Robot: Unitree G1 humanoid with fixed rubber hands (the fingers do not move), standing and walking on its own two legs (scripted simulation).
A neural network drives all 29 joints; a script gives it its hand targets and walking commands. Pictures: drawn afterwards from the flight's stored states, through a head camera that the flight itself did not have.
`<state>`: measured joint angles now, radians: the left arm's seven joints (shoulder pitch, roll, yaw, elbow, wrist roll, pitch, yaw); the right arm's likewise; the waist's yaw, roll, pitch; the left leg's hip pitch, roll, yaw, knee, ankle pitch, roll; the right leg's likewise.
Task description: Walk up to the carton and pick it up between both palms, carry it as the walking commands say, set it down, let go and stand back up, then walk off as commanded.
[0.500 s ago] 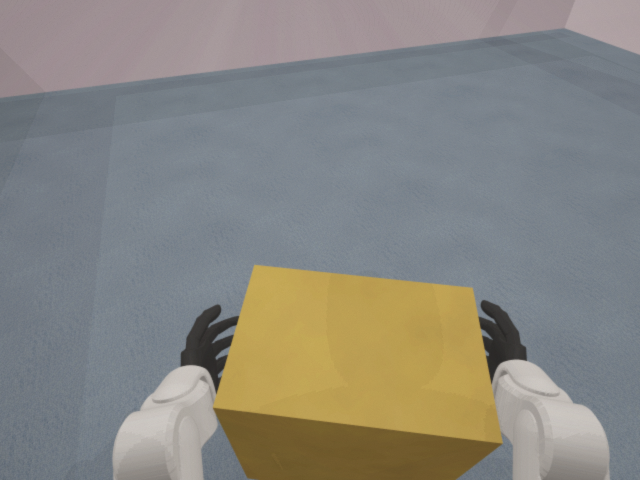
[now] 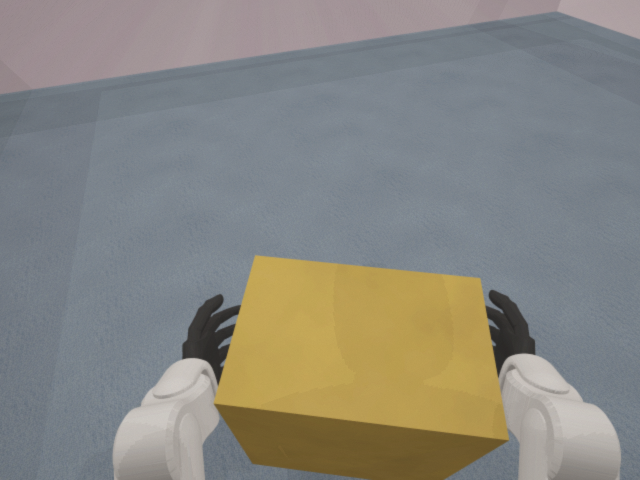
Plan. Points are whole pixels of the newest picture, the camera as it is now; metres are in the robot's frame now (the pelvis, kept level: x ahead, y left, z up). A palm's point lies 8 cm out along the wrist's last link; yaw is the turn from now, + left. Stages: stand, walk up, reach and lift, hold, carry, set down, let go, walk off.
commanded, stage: carry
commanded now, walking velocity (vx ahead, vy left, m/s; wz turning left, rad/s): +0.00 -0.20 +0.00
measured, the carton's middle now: (351, 383) +0.24 +0.00 +0.03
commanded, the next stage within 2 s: none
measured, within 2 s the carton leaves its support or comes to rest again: neither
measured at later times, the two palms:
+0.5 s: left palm (365, 387) +0.21 -0.01 +0.10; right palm out of the picture +0.20 -0.34 +0.09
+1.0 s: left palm (549, 416) +0.19 -0.18 +0.09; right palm out of the picture +0.17 -0.51 +0.08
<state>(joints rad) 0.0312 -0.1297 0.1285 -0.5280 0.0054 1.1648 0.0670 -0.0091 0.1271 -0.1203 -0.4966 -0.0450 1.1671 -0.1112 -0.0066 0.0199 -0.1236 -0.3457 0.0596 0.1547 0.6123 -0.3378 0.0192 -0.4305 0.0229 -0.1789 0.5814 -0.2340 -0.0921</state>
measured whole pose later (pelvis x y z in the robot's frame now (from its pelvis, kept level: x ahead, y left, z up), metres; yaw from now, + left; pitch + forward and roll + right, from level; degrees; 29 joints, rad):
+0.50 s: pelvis -0.03 -0.16 +0.01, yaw +0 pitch +5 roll +0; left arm 0.03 -0.13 0.12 -0.53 0.00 1.15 0.07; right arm 0.00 0.13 -0.13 -0.53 -0.04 1.16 -0.11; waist -0.02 0.04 -0.09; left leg -0.45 0.08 0.13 0.92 -0.54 -0.03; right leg -0.42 -0.01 -0.14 0.55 -0.22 -0.07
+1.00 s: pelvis -0.06 -0.33 +0.01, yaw -1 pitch +4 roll +1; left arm 0.03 -0.13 0.10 -0.51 0.00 1.16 0.07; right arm 0.01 0.13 -0.14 -0.53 -0.04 1.17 -0.11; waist -0.03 0.04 -0.06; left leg -0.47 0.14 0.08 0.99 -0.57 -0.07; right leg -0.41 -0.04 -0.11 0.58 -0.24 -0.04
